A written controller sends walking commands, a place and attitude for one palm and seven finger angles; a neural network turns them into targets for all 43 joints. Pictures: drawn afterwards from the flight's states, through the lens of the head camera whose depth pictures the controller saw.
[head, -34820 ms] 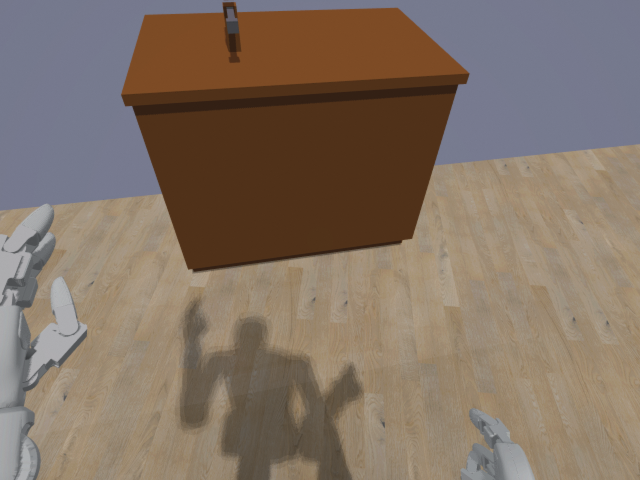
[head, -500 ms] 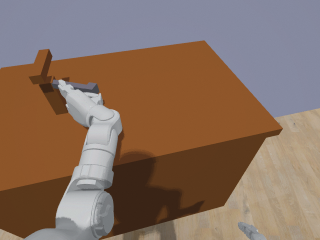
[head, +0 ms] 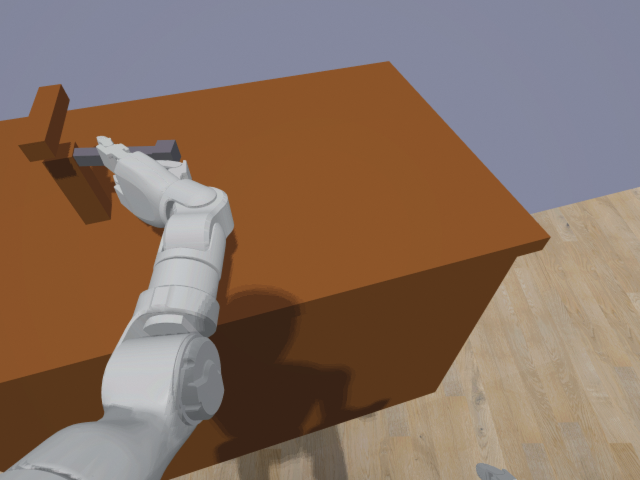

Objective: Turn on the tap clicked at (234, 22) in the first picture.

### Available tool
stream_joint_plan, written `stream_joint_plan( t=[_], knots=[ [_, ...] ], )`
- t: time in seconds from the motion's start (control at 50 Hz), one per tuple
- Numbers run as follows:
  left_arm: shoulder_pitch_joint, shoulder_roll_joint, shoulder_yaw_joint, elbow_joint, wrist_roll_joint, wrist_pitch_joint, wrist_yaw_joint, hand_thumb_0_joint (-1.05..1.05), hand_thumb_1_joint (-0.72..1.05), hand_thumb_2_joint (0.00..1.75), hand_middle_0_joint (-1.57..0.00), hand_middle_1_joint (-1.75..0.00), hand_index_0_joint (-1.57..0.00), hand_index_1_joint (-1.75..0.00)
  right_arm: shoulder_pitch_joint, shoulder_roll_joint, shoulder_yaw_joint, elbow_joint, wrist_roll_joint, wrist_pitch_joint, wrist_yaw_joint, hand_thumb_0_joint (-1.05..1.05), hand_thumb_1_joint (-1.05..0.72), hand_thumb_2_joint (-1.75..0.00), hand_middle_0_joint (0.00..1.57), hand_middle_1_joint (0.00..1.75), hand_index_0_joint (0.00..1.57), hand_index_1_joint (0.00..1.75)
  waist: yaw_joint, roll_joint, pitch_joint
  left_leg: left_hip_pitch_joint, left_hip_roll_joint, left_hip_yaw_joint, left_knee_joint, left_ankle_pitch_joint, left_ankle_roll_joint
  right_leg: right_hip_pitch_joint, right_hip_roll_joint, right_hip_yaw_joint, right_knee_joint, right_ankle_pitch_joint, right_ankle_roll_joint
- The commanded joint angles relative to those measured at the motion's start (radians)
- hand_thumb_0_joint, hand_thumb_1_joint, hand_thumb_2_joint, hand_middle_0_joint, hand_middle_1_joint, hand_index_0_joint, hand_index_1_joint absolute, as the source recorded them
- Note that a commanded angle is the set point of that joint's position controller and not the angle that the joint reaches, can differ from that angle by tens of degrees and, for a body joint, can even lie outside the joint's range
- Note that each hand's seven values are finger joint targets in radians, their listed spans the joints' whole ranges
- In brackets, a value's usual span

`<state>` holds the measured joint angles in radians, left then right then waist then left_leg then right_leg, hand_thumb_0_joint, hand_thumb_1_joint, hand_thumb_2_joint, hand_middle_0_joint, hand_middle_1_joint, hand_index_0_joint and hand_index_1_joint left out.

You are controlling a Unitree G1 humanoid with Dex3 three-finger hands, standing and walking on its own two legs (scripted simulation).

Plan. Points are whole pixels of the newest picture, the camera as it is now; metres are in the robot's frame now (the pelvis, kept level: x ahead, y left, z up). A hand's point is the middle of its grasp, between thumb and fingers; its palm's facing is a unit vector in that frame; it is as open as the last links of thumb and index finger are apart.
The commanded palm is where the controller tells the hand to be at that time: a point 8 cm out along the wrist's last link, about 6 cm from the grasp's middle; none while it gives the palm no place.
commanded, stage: lift the hand up off the lever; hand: left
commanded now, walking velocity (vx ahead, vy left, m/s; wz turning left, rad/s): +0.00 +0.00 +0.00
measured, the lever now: (167, 154) +0.50 +0.20 +0.16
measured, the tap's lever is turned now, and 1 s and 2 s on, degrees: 75 76 76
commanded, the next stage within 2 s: none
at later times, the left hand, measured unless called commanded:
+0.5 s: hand (178, 162) +0.46 +0.17 +0.17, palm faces +0.77 -0.63 -0.09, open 7.8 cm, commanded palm +0.41 +0.19 +0.18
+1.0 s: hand (170, 152) +0.45 +0.17 +0.20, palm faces +0.77 -0.63 -0.07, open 7.8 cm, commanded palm +0.40 +0.19 +0.20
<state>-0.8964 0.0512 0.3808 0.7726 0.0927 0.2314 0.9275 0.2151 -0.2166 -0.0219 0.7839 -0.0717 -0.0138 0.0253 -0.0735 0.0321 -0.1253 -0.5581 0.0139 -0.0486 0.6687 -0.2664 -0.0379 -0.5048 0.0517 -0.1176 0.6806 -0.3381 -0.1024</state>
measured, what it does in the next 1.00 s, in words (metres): stands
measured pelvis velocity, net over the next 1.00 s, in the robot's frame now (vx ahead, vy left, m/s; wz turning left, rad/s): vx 0.01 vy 0.00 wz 0.00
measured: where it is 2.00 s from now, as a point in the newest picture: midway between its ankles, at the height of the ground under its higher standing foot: outside the picture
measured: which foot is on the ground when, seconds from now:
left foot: down 0.00-1.00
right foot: down 0.00-1.00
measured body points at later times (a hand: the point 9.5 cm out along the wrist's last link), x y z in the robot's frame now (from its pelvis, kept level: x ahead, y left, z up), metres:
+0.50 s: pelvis +0.01 +0.01 +0.01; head +0.02 -0.01 +0.46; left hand +0.42 +0.20 +0.18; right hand +0.13 -0.24 -0.12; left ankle +0.04 +0.15 -0.72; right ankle +0.00 -0.05 -0.72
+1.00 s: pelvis +0.01 +0.00 +0.01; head +0.01 -0.02 +0.46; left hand +0.41 +0.20 +0.20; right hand +0.16 -0.24 -0.11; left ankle +0.04 +0.15 -0.72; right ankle +0.00 -0.05 -0.72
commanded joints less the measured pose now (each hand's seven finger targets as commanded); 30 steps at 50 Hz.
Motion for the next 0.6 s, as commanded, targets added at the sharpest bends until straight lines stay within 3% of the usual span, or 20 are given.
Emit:
stream_joint_plan(
  t=[0.0,0.06,0.08,0.16,0.22,0.26,0.32,0.36,0.4,0.46,0.48,0.5,0.56,0.58],
  knots=[
    [-0.501,0.202,-0.031,-0.24,0.05,-0.066,0.005,0.0,0.9,0.9,-0.15,-0.15,-0.15,-0.15,-0.035,-0.122,-0.044,-0.126,0.004,-0.045,-0.007,0.0,-0.9,-0.9,0.2,0.3,0.2,0.3,0.004,-0.077,-0.362,0.12,-0.033,0.042,-0.02,0.145,0.059,0.196,-0.078,0.102,-0.134,0.339,0.115],
    [-0.462,0.207,-0.025,-0.269,0.051,-0.062,0.001,0.0,0.9,0.9,-0.15,-0.15,-0.15,-0.15,-0.036,-0.124,-0.05,-0.129,0.006,-0.044,-0.006,0.0,-0.9,-0.9,0.2,0.3,0.2,0.3,0.018,-0.048,-0.375,0.137,-0.031,0.042,-0.027,0.166,0.057,0.212,-0.069,0.091,-0.131,0.34,0.104],
    [-0.468,0.182,-0.048,-0.268,0.048,-0.059,0.001,0.0,0.9,0.9,-0.15,-0.15,-0.15,-0.15,-0.033,-0.122,-0.047,-0.13,0.008,-0.048,-0.004,0.0,-0.9,-0.9,0.2,0.3,0.2,0.3,0.009,-0.061,-0.356,0.142,-0.029,0.045,-0.028,0.168,0.058,0.202,-0.069,0.089,-0.134,0.34,0.107],
    [-0.433,0.211,-0.027,-0.311,0.034,-0.048,-0.011,0.0,0.9,0.9,-0.15,-0.15,-0.15,-0.15,-0.042,-0.128,-0.05,-0.133,0.013,-0.051,-0.007,0.0,-0.9,-0.9,0.2,0.3,0.2,0.3,0.023,-0.062,-0.355,0.148,-0.029,0.047,-0.042,0.173,0.057,0.24,-0.07,0.091,-0.146,0.359,0.106],
    [-0.444,0.121,-0.109,-0.329,0.03,-0.038,-0.016,0.0,0.9,0.9,-0.15,-0.15,-0.15,-0.15,-0.05,-0.12,-0.047,-0.127,0.014,-0.063,0.001,0.0,-0.9,-0.9,0.2,0.3,0.2,0.3,0.005,-0.042,-0.316,0.189,-0.025,0.052,-0.044,0.171,0.056,0.19,-0.059,0.079,-0.16,0.306,0.1],
    [-0.423,0.144,-0.084,-0.329,0.02,-0.032,-0.018,0.0,0.9,0.9,-0.15,-0.15,-0.15,-0.15,-0.053,-0.126,-0.051,-0.124,0.017,-0.065,-0.003,0.0,-0.9,-0.9,0.2,0.3,0.2,0.3,0.016,-0.059,-0.309,0.192,-0.026,0.045,-0.058,0.171,0.056,0.202,-0.056,0.074,-0.164,0.289,0.094],
    [-0.439,0.093,-0.131,-0.359,0.011,-0.024,-0.02,0.0,0.9,0.9,-0.15,-0.15,-0.15,-0.15,-0.067,-0.117,-0.047,-0.122,0.019,-0.072,0.001,0.0,-0.9,-0.9,0.2,0.3,0.2,0.3,0.013,-0.044,-0.308,0.224,-0.026,0.047,-0.063,0.179,0.054,0.191,-0.053,0.072,-0.172,0.278,0.091],
    [-0.415,0.132,-0.09,-0.319,0.007,-0.011,-0.018,0.0,0.9,0.9,-0.15,-0.15,-0.15,-0.15,-0.075,-0.122,-0.046,-0.115,0.019,-0.067,-0.005,0.0,-0.9,-0.9,0.2,0.3,0.2,0.3,0.024,-0.067,-0.282,0.209,-0.028,0.041,-0.079,0.165,0.053,0.196,-0.052,0.067,-0.178,0.249,0.088],
    [-0.465,0.094,-0.129,-0.328,0.011,-0.004,-0.016,0.0,0.9,0.9,-0.15,-0.15,-0.15,-0.15,-0.088,-0.113,-0.04,-0.114,0.019,-0.068,-0.003,0.0,-0.9,-0.9,0.2,0.3,0.2,0.3,0.014,-0.048,-0.27,0.221,-0.027,0.044,-0.079,0.16,0.052,0.179,-0.055,0.07,-0.184,0.234,0.087],
    [-0.46,0.108,-0.112,-0.372,0.018,-0.008,-0.006,0.0,0.9,0.9,-0.15,-0.15,-0.15,-0.15,-0.095,-0.113,-0.046,-0.118,0.014,-0.066,-0.003,0.0,-0.9,-0.9,0.2,0.3,0.2,0.3,0.034,-0.039,-0.32,0.252,-0.026,0.04,-0.08,0.207,0.049,0.204,-0.05,0.065,-0.168,0.276,0.081],
    [-0.452,0.086,-0.129,-0.375,0.019,-0.006,-0.005,0.0,0.9,0.9,-0.15,-0.15,-0.15,-0.15,-0.098,-0.106,-0.045,-0.123,0.014,-0.065,0.0,0.0,-0.9,-0.9,0.2,0.3,0.2,0.3,0.032,-0.041,-0.328,0.257,-0.026,0.044,-0.075,0.223,0.048,0.209,-0.053,0.066,-0.164,0.299,0.082],
    [-0.453,0.073,-0.139,-0.366,0.02,0.0,-0.004,0.0,0.9,0.9,-0.15,-0.15,-0.15,-0.15,-0.097,-0.105,-0.042,-0.121,0.014,-0.063,0.003,0.0,-0.9,-0.9,0.2,0.3,0.2,0.3,0.03,-0.056,-0.319,0.254,-0.025,0.044,-0.076,0.23,0.046,0.21,-0.054,0.063,-0.161,0.313,0.083],
    [-0.415,0.111,-0.101,-0.362,0.019,0.017,-0.005,0.0,0.9,0.9,-0.15,-0.15,-0.15,-0.15,-0.11,-0.108,-0.043,-0.125,0.015,-0.05,-0.003,0.0,-0.9,-0.9,0.2,0.3,0.2,0.3,0.048,-0.068,-0.32,0.245,-0.026,0.043,-0.084,0.234,0.045,0.239,-0.058,0.065,-0.163,0.334,0.085],
    [-0.434,0.084,-0.124,-0.374,0.018,0.02,-0.005,0.0,0.9,0.9,-0.15,-0.15,-0.15,-0.15,-0.114,-0.103,-0.039,-0.129,0.016,-0.05,-0.001,0.0,-0.9,-0.9,0.2,0.3,0.2,0.3,0.04,-0.065,-0.315,0.256,-0.025,0.048,-0.083,0.246,0.045,0.237,-0.061,0.066,-0.164,0.355,0.087]
  ],
)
